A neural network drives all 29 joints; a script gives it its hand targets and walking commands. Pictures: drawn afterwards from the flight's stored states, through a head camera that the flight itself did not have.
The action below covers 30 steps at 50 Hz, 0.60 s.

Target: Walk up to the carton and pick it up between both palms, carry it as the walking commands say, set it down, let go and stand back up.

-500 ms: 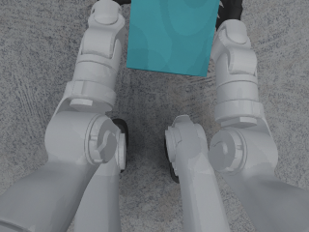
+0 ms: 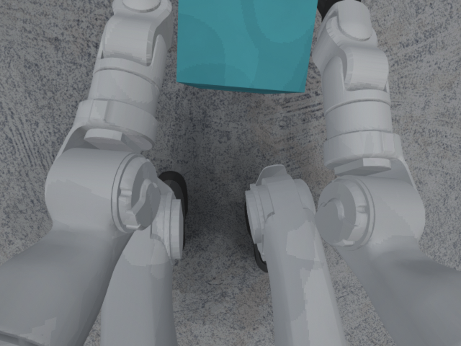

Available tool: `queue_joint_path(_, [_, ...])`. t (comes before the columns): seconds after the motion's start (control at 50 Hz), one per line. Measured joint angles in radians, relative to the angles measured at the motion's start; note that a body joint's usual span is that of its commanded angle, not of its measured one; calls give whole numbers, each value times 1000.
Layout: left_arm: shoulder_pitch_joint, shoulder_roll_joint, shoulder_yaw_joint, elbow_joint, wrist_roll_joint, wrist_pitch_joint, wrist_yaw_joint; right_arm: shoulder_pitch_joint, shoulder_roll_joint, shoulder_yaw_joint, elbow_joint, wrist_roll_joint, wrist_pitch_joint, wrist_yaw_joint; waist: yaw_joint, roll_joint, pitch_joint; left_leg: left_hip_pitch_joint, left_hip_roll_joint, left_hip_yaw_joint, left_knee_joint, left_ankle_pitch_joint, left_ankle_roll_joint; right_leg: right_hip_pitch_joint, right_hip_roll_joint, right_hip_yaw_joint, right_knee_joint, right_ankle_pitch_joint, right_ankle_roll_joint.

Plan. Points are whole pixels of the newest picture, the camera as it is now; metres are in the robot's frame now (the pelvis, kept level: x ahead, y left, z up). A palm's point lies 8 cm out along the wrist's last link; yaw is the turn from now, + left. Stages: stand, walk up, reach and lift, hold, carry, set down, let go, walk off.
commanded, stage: set down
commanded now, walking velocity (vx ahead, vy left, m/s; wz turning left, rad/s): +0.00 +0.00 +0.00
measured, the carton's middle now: out of the picture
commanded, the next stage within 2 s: none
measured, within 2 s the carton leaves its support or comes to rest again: rests again in 0.80 s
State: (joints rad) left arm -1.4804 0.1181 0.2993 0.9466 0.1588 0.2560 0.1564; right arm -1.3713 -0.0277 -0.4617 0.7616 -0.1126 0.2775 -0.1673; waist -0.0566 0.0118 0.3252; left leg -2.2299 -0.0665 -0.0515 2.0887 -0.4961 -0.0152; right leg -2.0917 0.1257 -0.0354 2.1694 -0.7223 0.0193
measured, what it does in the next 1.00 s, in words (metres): stands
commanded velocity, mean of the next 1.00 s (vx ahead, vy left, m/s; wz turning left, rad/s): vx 0.00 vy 0.00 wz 0.00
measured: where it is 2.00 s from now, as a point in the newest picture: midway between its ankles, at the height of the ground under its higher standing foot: (219, 236)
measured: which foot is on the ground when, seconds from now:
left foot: down 0.00-1.00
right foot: down 0.00-1.00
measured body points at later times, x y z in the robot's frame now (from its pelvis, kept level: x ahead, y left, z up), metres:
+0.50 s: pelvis +0.00 +0.00 -0.02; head +0.36 +0.01 +0.24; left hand +0.57 +0.09 -0.18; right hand +0.55 -0.14 -0.17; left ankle +0.13 +0.12 -0.36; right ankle +0.08 -0.11 -0.36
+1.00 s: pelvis -0.01 +0.00 -0.02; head +0.37 +0.00 +0.22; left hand +0.58 +0.09 -0.18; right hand +0.55 -0.15 -0.18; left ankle +0.13 +0.12 -0.36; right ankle +0.08 -0.11 -0.36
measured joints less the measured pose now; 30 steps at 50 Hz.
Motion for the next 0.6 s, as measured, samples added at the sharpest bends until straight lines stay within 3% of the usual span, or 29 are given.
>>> queue_joint_path(0.6, [-55,51,-33,72,-44,-17,-15,-45,-22,8,42,0,-22,34,2,-1,56,-31,5,8,51,4,5,-32,11,5,53,2,11])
